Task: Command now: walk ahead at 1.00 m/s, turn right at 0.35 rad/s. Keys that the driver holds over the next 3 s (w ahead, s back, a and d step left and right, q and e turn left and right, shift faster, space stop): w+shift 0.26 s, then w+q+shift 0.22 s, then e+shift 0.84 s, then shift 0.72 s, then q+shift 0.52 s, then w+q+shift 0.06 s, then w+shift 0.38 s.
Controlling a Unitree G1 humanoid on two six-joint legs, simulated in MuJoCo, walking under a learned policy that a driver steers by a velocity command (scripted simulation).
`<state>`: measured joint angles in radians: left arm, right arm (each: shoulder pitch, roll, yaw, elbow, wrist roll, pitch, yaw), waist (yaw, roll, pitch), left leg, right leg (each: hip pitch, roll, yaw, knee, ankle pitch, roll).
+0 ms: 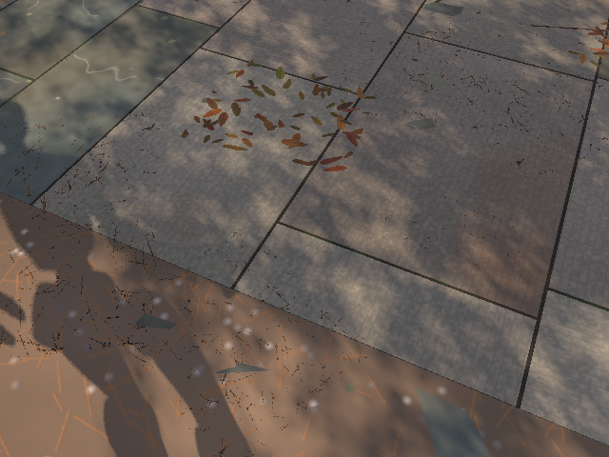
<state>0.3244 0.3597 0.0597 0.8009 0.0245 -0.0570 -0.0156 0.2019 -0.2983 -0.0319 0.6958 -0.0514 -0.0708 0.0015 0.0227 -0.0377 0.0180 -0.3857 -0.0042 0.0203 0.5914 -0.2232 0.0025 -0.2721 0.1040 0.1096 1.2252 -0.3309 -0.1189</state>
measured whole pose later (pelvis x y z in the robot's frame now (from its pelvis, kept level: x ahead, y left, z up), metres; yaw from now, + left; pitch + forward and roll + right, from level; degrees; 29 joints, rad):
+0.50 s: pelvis +0.46 -0.02 +0.01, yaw +2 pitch +1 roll -1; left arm 0.25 0.28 0.03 0.81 0.04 -0.08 0.00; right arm 0.34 -0.28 -0.03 0.86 -0.01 -0.05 0.02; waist -0.02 0.03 0.02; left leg -0.44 0.06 -0.03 1.25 -0.26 0.09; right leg -0.24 0.05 -0.13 0.48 -0.26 -0.08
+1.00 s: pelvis +0.77 +0.02 +0.01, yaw -13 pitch +1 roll +1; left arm 0.17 0.33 0.09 0.71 -0.03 0.05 0.04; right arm 0.05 -0.26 -0.04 0.76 -0.03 -0.04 -0.02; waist 0.01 -0.01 0.10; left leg -0.34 0.03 0.18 0.43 -0.10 0.05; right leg -0.63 -0.09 -0.01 1.08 -0.37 0.08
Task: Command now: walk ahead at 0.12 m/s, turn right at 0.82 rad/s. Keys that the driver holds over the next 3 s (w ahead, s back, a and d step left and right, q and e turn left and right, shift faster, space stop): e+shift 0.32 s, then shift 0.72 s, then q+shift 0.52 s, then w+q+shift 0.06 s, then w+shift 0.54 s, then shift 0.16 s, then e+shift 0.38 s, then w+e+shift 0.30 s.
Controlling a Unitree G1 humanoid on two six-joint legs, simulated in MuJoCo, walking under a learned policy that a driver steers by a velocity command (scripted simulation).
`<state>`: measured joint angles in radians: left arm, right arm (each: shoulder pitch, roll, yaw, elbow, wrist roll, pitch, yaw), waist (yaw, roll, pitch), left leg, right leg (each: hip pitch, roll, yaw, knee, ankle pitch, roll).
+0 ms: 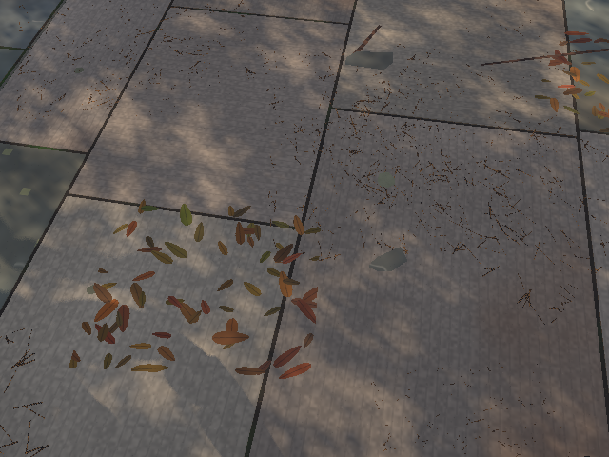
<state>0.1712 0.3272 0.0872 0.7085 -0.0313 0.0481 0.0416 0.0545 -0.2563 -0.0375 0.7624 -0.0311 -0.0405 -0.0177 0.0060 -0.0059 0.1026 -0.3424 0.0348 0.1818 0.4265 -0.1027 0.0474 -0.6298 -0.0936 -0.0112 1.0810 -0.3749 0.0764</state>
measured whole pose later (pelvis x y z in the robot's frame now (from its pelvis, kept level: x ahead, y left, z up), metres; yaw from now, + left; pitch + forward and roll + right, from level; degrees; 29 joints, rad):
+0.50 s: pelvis +0.08 -0.04 +0.00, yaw -23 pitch +3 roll +2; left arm 0.15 0.30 0.08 0.60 0.00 0.04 0.04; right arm 0.02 -0.31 -0.08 0.78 0.00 0.01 -0.02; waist 0.01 0.02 0.05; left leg -0.52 0.00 -0.06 0.87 -0.33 -0.08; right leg -0.35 0.08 0.13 0.50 -0.18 -0.06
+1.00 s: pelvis +0.11 -0.02 +0.00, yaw -28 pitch -1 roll +0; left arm 0.19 0.26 0.06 0.71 0.01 0.04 0.01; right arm 0.12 -0.24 -0.03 0.80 -0.01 -0.01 0.01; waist -0.01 0.01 0.03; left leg -0.24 0.01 0.00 0.54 -0.29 -0.01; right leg -0.23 0.03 0.09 0.55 -0.31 0.01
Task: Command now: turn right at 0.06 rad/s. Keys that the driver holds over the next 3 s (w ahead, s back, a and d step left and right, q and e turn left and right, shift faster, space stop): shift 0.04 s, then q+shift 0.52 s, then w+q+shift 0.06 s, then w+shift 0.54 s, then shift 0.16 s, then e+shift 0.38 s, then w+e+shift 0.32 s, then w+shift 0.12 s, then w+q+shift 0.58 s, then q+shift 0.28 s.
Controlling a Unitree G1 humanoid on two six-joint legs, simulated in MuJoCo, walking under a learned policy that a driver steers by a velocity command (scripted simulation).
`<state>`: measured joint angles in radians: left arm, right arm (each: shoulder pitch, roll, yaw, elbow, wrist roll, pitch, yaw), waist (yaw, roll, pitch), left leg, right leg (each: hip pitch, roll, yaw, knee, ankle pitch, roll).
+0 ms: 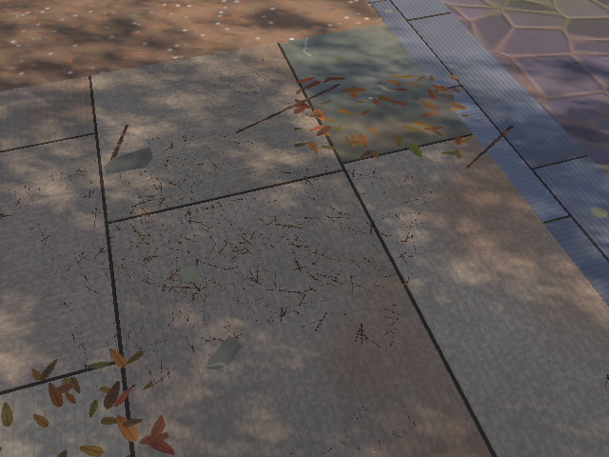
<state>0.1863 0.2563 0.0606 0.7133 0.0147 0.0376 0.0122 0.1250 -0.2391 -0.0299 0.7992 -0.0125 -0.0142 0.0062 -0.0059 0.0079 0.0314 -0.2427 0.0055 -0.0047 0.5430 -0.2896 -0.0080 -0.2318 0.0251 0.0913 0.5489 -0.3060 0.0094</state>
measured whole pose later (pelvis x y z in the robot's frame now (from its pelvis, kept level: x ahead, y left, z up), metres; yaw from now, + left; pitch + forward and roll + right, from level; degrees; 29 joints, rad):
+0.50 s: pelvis -0.02 +0.05 -0.01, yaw +18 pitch +2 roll -2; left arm 0.09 0.29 0.09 0.69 0.01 0.02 0.06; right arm 0.23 -0.31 -0.08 0.69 0.00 0.01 0.02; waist -0.03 -0.04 0.06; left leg -0.39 -0.04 -0.01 0.68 -0.33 0.07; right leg -0.51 0.00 0.06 1.16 -0.53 0.05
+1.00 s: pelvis +0.12 +0.08 +0.00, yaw +33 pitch +4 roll +0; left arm 0.13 0.29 0.05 0.70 0.04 -0.05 -0.02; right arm 0.38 -0.30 -0.05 0.68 -0.01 -0.03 0.03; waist -0.05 0.01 -0.06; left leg -0.13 -0.12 -0.25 0.49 -0.39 0.08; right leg -0.35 0.02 -0.02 0.48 -0.21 -0.02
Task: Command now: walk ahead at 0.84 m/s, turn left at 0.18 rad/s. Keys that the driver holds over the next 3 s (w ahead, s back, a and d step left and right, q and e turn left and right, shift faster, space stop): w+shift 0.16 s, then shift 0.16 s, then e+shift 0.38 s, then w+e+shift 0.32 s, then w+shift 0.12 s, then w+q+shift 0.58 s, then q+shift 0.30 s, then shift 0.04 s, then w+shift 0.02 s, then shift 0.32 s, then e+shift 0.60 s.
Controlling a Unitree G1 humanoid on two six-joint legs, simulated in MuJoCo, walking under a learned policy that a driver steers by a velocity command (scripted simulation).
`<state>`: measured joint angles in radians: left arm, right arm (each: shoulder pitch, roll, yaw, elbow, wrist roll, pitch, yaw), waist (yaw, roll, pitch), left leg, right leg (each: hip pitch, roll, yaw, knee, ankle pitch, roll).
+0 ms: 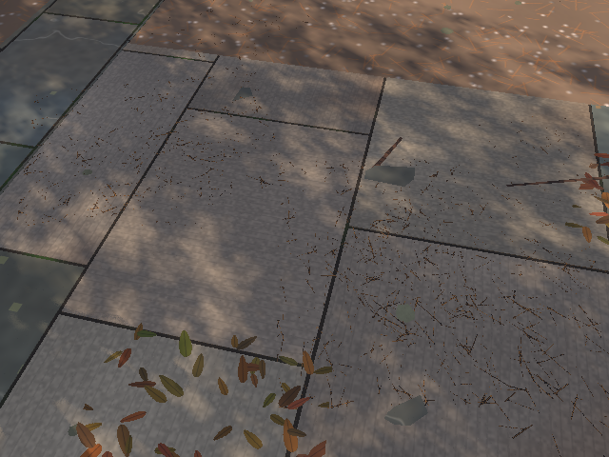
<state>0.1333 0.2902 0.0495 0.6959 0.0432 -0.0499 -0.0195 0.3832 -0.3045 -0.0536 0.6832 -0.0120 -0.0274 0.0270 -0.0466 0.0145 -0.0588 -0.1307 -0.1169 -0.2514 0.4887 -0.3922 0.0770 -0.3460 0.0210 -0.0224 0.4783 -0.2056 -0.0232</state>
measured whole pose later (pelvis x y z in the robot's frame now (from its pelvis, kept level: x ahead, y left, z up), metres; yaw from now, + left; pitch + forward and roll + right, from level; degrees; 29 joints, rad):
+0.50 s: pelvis +0.31 +0.00 -0.01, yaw -5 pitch +2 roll +0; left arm 0.39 0.27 0.02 0.83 -0.03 -0.04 0.02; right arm 0.02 -0.26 -0.01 0.60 -0.03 -0.07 0.01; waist 0.07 0.01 0.08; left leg -0.50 -0.03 0.06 0.55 -0.10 0.07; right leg -0.27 0.05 0.11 1.20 -0.56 0.04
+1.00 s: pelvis +0.46 -0.10 -0.01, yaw -29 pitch +2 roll +2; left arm 0.26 0.32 0.08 0.67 0.02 0.04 -0.04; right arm 0.17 -0.36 -0.10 0.74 -0.04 0.01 0.04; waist 0.03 0.06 -0.01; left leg -0.25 0.15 0.21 0.88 -0.49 -0.04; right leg -0.30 -0.04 -0.08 0.68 -0.43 -0.08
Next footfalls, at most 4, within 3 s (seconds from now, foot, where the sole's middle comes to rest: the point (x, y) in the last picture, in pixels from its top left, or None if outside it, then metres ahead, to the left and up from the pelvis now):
0.40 left None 0.47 0.08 -0.77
0.96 right None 0.42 -0.19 -0.77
1.34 left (420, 305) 0.89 -0.31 -0.77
1.80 right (517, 214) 1.20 -0.65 -0.77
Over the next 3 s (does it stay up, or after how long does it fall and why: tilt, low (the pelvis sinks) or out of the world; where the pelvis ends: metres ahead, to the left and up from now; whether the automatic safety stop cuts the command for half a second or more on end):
stays up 1.38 -0.54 0.00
